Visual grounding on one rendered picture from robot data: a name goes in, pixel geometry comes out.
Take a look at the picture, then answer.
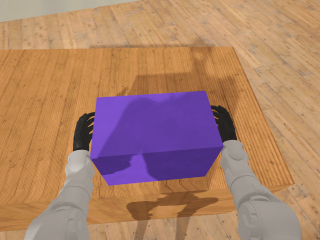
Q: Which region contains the robot left hand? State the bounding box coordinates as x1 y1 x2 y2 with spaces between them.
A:
73 112 95 152

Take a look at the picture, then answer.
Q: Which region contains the left robot forearm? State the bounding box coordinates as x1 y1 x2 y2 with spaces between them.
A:
24 149 95 240

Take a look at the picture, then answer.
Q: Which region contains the carton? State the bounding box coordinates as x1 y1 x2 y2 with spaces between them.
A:
90 90 224 186

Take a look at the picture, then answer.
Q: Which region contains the robot right upper arm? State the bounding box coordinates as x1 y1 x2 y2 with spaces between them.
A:
238 200 302 240

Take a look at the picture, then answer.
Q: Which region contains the right robot forearm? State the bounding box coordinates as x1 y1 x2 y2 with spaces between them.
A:
220 140 302 240

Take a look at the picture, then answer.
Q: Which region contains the robot right hand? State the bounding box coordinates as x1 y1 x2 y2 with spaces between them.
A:
211 105 237 143

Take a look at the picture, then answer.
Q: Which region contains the pedestal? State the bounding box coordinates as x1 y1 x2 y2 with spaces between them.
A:
0 46 296 232

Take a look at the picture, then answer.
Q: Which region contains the robot left upper arm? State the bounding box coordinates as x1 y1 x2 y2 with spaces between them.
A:
25 207 90 240

